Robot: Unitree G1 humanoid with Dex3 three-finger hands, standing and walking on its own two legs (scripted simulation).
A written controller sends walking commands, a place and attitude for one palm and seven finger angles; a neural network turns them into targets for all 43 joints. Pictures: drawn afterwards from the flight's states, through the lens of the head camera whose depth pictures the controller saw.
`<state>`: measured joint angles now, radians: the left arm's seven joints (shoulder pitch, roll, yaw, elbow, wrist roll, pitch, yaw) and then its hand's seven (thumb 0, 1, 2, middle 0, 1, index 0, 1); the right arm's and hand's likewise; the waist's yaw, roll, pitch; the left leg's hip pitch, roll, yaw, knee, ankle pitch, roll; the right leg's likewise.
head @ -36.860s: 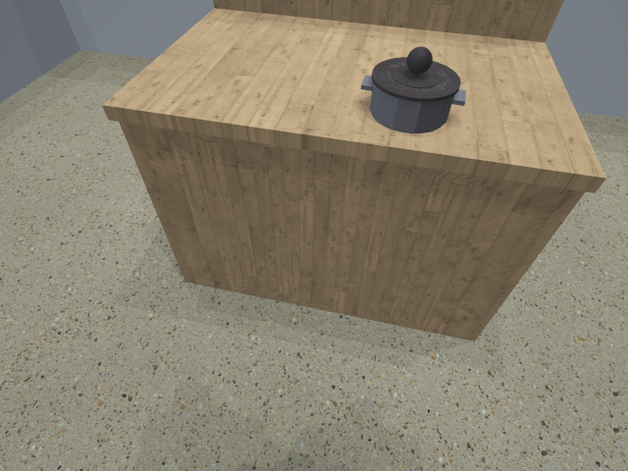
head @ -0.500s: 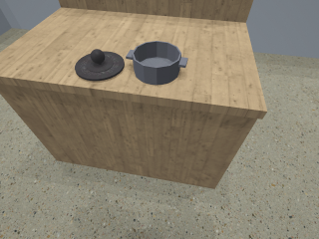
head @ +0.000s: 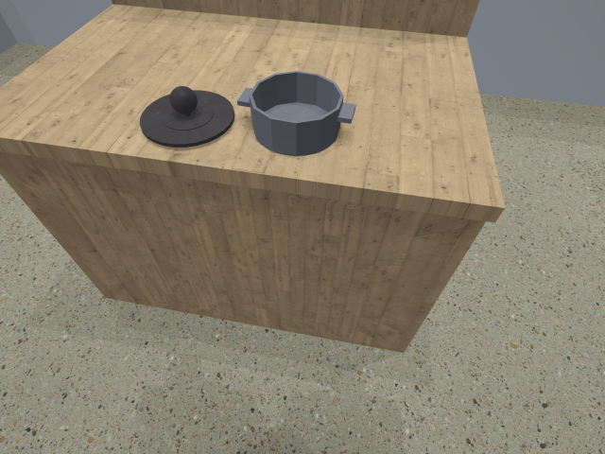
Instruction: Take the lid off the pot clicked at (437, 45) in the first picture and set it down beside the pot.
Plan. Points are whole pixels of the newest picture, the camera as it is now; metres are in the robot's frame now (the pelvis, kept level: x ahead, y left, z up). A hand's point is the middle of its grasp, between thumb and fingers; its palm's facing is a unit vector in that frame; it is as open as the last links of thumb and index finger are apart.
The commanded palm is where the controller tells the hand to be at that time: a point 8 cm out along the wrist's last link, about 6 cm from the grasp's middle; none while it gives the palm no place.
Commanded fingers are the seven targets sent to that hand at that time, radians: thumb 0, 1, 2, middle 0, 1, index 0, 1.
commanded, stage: let the arm hang, fingers relaxed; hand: left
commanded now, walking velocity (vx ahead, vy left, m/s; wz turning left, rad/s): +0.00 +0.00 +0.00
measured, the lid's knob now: (183, 100) +0.73 +0.28 +0.06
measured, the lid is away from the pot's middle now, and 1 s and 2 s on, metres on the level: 0.23 0.23 0.23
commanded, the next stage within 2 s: look to check the result in 0.64 s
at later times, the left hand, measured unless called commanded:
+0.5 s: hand out of the picture -0.01 +0.18 -0.18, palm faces +0.03 -0.98 -0.19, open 7.4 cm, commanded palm none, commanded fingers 0.00 0.90 0.90 -0.20 -0.30 -0.20 -0.30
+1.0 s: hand out of the picture -0.02 +0.17 -0.18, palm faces +0.04 -0.98 -0.18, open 7.4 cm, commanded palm none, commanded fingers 0.00 0.90 0.90 -0.20 -0.30 -0.20 -0.30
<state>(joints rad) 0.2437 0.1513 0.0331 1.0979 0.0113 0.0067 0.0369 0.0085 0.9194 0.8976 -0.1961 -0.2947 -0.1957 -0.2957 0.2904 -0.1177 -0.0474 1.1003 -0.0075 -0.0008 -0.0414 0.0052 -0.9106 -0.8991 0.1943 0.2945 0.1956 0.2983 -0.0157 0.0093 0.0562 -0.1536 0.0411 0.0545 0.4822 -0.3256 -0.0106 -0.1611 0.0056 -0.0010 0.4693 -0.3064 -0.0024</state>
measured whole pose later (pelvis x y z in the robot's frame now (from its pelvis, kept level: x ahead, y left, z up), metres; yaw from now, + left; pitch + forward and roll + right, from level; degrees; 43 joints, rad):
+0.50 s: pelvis -0.01 +0.01 +0.00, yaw +0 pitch +0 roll +0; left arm 0.27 0.14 0.03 1.12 0.01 0.00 0.04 0.01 0.92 0.90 -0.20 -0.29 -0.20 -0.30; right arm 0.30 -0.10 -0.04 1.12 -0.01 -0.01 -0.04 0.00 -0.91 -0.90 0.19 0.29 0.20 0.30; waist -0.01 0.00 0.04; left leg -0.16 0.03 0.06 0.46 -0.30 0.00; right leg -0.17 -0.01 0.01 0.45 -0.28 0.01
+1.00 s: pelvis -0.02 +0.01 +0.00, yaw +0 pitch -1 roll +0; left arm 0.28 0.13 0.02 1.13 0.01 0.00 0.04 0.01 0.92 0.90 -0.20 -0.29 -0.20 -0.30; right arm 0.30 -0.10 -0.04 1.13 -0.01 -0.01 -0.04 0.00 -0.91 -0.90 0.19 0.29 0.20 0.30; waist -0.01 0.00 0.04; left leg -0.16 0.02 0.06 0.46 -0.28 0.01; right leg -0.17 -0.01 0.01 0.45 -0.26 0.01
